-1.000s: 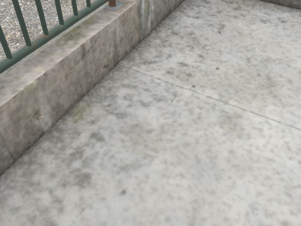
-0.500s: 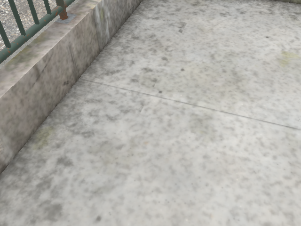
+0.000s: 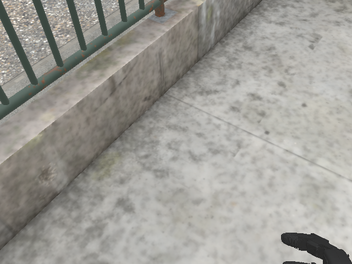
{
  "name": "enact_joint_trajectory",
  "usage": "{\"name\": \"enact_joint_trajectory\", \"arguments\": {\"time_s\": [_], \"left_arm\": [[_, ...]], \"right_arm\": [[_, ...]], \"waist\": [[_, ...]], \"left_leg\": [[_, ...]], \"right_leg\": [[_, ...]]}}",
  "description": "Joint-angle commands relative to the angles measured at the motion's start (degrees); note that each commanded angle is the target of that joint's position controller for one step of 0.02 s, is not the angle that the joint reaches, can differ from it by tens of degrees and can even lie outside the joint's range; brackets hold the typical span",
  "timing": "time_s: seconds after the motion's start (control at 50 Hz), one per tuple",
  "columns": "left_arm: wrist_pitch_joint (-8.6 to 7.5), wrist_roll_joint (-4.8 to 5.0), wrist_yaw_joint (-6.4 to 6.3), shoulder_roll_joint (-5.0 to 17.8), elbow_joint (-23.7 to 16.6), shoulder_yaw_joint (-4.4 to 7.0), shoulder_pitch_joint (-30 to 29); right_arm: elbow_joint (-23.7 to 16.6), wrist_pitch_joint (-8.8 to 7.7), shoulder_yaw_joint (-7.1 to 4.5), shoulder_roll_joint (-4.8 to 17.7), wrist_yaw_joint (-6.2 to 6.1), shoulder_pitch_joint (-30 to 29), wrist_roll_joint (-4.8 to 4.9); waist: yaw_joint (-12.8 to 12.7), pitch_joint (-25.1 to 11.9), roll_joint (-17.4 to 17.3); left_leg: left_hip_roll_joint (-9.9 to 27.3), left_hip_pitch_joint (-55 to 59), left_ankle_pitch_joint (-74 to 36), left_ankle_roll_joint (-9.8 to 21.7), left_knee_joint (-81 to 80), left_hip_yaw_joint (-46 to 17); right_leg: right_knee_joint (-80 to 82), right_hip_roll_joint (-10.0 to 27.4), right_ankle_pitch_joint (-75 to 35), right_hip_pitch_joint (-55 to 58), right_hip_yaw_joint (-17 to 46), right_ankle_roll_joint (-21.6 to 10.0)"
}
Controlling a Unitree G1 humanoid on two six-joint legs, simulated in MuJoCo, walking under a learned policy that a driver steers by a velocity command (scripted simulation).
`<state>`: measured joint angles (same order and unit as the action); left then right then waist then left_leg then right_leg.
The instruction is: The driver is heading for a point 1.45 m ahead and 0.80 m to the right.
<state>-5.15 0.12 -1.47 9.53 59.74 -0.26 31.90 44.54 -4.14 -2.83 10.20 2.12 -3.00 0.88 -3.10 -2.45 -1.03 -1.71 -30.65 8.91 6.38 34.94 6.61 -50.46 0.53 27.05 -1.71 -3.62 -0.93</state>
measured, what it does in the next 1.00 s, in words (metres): walks ahead, turning right: right foot, then left foot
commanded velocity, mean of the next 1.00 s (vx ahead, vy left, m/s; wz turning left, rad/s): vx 0.50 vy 0.00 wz -0.47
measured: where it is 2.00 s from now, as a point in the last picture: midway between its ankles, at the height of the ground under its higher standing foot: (317, 164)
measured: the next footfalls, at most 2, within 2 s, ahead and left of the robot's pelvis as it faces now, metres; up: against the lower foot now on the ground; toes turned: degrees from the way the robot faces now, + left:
right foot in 0.46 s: +0.41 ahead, -0.20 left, +0.00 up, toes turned -16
left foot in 0.94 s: +0.74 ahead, -0.12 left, +0.00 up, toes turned -32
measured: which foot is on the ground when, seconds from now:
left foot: down 0.00-0.46, up 0.48-0.92, down 0.94-1.00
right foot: up 0.00-0.44, down 0.46-0.94, up 0.96-1.00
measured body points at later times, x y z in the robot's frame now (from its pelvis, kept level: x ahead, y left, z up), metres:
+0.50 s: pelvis +0.29 -0.09 +0.00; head +0.33 -0.11 +0.44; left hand +0.53 +0.11 -0.09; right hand +0.28 -0.37 -0.14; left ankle +0.12 +0.08 -0.66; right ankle +0.37 -0.19 -0.71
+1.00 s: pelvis +0.57 -0.16 +0.01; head +0.60 -0.17 +0.46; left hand +0.78 +0.06 -0.10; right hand +0.65 -0.48 -0.06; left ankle +0.70 -0.10 -0.71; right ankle +0.39 -0.19 -0.65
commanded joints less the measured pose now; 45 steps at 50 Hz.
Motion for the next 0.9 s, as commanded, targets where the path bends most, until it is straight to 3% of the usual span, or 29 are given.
{"name": "enact_joint_trajectory", "arguments": {"time_s": [0.02,0.04,0.06,0.08,0.1,0.14,0.18,0.24,0.3,0.36,0.4,0.42,0.44,0.46,0.48,0.5,0.52,0.54,0.56,0.58,0.64,0.7,0.74,0.8,0.84,0.88,0.9], "left_arm": [[-4.51,2.93,1.45,7.2,-7.3,2.54,-6.1],[-3.78,3.57,1.02,7.7,-10.6,2.87,-11.7],[-2.61,2.96,0.23,7.4,-11.2,3.22,-13.3],[-1.27,2.29,-0.38,6.9,-11.3,3.72,-11.5],[0.17,2.14,-0.49,5.1,-11.2,3.71,-9.6],[1.80,2.16,-0.54,3.6,-12.0,3.66,-9.8],[1.98,1.46,-0.38,4.7,-14.1,3.95,-13.5],[1.37,0.89,0.91,4.9,-15.9,3.57,-19.0],[1.48,0.92,2.23,4.7,-17.9,3.04,-26.7],[1.78,0.98,3.46,6.2,-20.6,3.28,-31.6],[2.07,0.76,4.12,8.0,-21.7,4.24,-30.9],[2.19,0.67,4.19,9.4,-21.2,5.06,-27.0],[2.20,0.67,4.12,12.0,-19.0,6.66,-18.3],[2.45,0.50,3.06,17.9,-16.7,9.07,-8.1],[1.98,1.34,2.92,24.3,-16.8,10.11,-8.1],[1.78,0.77,2.93,19.8,-18.7,8.73,-5.0],[1.58,0.17,2.71,16.6,-18.5,7.92,-7.2],[1.42,0.51,2.43,14.9,-19.7,7.44,-11.6],[1.44,0.62,2.37,13.0,-20.6,6.89,-16.0],[1.25,0.07,2.21,11.6,-21.5,6.37,-18.4],[0.71,0.53,1.70,11.9,-22.0,6.48,-18.6],[0.87,1.05,0.64,13.7,-21.6,7.12,-16.7],[1.23,1.22,0.41,14.0,-21.3,7.34,-15.3],[1.58,1.39,0.65,14.1,-20.6,7.52,-12.5],[1.89,1.60,0.56,13.4,-20.3,7.48,-11.1],[2.24,1.42,0.27,13.7,-20.8,7.71,-11.7],[2.36,1.38,0.22,13.2,-21.4,7.59,-13.0]], "right_arm": [[3.3,0.92,-3.00,10.5,-2.80,24.1,-1.69],[2.4,0.01,-2.20,7.7,-2.53,18.2,-0.94],[2.1,-0.82,-1.25,5.0,-2.09,13.9,-0.53],[2.2,-1.47,-0.70,3.1,-1.78,11.4,-0.87],[2.8,-1.85,-0.54,2.4,-1.39,10.6,-1.25],[4.1,-2.26,-0.79,3.8,-1.00,11.6,-1.80],[4.7,-2.27,-1.24,6.2,-1.51,12.6,-2.50],[4.7,-2.22,-1.65,8.6,-2.72,13.3,-2.08],[5.5,-1.97,-2.51,11.3,-3.43,17.7,-0.99],[6.3,-0.51,-3.36,12.7,-3.52,20.4,-0.08],[5.8,0.41,-3.85,13.9,-3.66,19.3,0.27],[5.5,0.86,-4.13,14.9,-3.86,18.3,0.29],[5.0,1.36,-3.98,14.9,-4.07,17.5,0.27],[3.6,1.16,-3.27,13.2,-4.41,18.1,-0.83],[0.2,-0.49,-0.38,4.4,-3.40,23.7,-2.69],[-0.3,-3.10,-1.08,9.3,-2.49,18.2,-0.34],[-1.9,-4.28,-1.70,11.3,-1.97,12.9,1.85],[-2.4,-4.87,-1.30,10.7,-2.33,11.3,1.12],[-2.4,-4.81,-1.58,11.0,-2.88,10.4,-0.47],[-2.8,-4.10,-2.07,11.4,-3.05,10.9,-0.90],[-4.4,-2.12,-2.16,9.8,-3.08,11.2,-1.27],[-6.5,-1.79,-1.24,7.6,-3.05,5.0,-1.87],[-7.3,-2.11,-0.84,6.8,-2.58,1.3,-1.56],[-8.7,-2.47,-1.08,8.0,-1.89,-2.7,-0.49],[-9.5,-2.99,-1.55,9.3,-1.38,-3.7,-0.32],[-9.5,-3.74,-2.25,10.5,-1.00,-1.7,-0.15],[-8.6,-4.10,-2.79,11.1,-1.04,2.0,-0.25]], "waist": [[11.5,-16.4,-2.5],[8.8,-9.1,-0.4],[5.7,-5.1,3.3],[3.0,-2.5,2.1],[1.3,-0.1,-0.6],[0.0,3.6,-1.6],[-0.2,4.6,-2.4],[0.9,3.6,-2.2],[4.5,4.1,-0.4],[5.9,5.7,-1.0],[4.1,4.2,-2.5],[1.6,1.9,-3.4],[-2.8,-2.1,-2.5],[-6.4,-8.0,2.8],[-0.2,-14.0,18.5],[-4.3,-21.1,12.8],[-4.7,-14.4,10.5],[-2.6,-10.0,4.9],[-0.1,-6.6,2.1],[2.2,-5.4,2.5],[4.4,-2.7,1.8],[3.0,-0.3,2.7],[1.4,0.2,4.8],[-0.8,0.7,6.3],[-1.0,0.8,6.4],[0.5,0.5,7.8],[2.8,-0.7,8.3]], "left_leg": [[24.7,50.3,-14.6,16.0,-14.0,-35.9],[22.4,40.7,-9.8,12.6,-17.5,-28.2],[20.5,31.9,-6.3,10.1,-21.0,-23.0],[18.9,24.2,-3.7,8.4,-23.3,-18.4],[17.6,18.4,-1.7,6.9,-25.2,-14.9],[16.3,12.2,-3.7,5.7,-27.6,-9.2],[14.7,10.8,-8.6,5.4,-28.2,-4.1],[12.2,12.5,-11.7,3.9,-26.7,1.8],[14.7,20.5,-11.8,3.4,-25.9,2.1],[18.5,31.8,-15.5,2.4,-22.3,1.8],[19.1,34.8,-30.3,0.6,-16.3,3.4],[18.3,34.9,-39.4,-0.6,-9.9,4.9],[15.7,32.5,-43.6,-2.4,1.8,6.8],[13.0,18.7,-30.6,-5.1,19.9,7.4],[1.0,-8.1,19.0,-9.0,41.3,2.4],[-0.1,-14.6,22.9,-7.7,47.6,-10.4],[2.5,-20.0,17.8,-6.4,48.0,-10.7],[5.3,-18.7,12.9,-5.6,44.1,-10.9],[7.2,-14.5,10.4,-5.8,39.5,-10.6],[8.5,-9.8,9.4,-6.0,37.0,-11.1],[8.3,-7.2,7.7,-7.7,28.5,-10.3],[6.3,-6.1,-2.2,-9.3,14.6,-9.1],[4.0,-2.7,-9.4,-9.4,5.4,-8.5],[2.0,-0.2,-12.4,-9.0,-1.1,-8.8],[1.6,0.1,-9.9,-7.8,-4.5,-10.0],[1.0,3.5,-5.8,-6.3,-6.8,-9.9],[0.4,8.9,-5.8,-5.1,-9.1,-9.0]], "right_leg": [[-39.8,0.2,-1.9,-43.4,13.2,-1.7],[-36.6,3.4,-7.7,-43.9,10.1,-1.3],[-33.5,5.5,-9.8,-42.0,9.0,-1.0],[-30.9,7.0,-11.1,-38.1,9.2,-0.6],[-29.8,7.8,-10.6,-35.4,9.4,-0.6],[-26.3,8.9,-11.5,-36.2,9.2,-0.5],[-20.4,9.1,-17.7,-38.5,9.0,0.3],[-5.5,8.6,-29.5,-36.2,6.4,0.5],[5.8,7.5,-31.0,-36.2,3.9,-0.6],[11.0,6.5,-24.1,-40.8,2.8,-2.8],[12.7,3.3,-17.6,-36.3,-0.3,-4.9],[13.9,0.5,-15.8,-30.2,-2.6,-6.2],[17.8,-2.9,-18.7,-18.4,-3.9,-7.9],[17.3,2.0,-22.9,0.3,6.5,-11.0],[23.7,16.0,-13.9,20.9,38.7,-22.4],[32.2,18.2,-11.2,26.0,49.9,-23.2],[32.4,16.9,-15.6,22.9,42.0,-20.2],[31.6,14.8,-21.1,14.7,34.9,-18.2],[32.0,13.0,-27.3,5.4,29.3,-17.0],[33.1,11.6,-31.0,-1.2,26.2,-16.5],[35.7,9.3,-35.1,-8.4,22.2,-16.3],[36.1,6.1,-35.1,-12.2,17.7,-14.6],[35.2,4.2,-32.0,-13.6,16.2,-13.0],[33.1,5.4,-27.0,-12.2,19.6,-12.1],[30.1,6.7,-24.1,-8.6,23.4,-11.7],[26.9,7.4,-24.1,-6.6,26.5,-10.9],[23.8,6.0,-26.8,-7.1,26.6,-9.9]]}}
Velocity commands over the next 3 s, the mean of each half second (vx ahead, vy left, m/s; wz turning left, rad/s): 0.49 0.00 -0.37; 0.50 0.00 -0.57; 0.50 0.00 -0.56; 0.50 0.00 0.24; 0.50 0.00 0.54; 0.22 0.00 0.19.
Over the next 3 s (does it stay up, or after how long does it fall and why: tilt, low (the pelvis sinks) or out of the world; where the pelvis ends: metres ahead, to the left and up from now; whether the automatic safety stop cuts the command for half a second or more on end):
stays up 1.38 -0.75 0.02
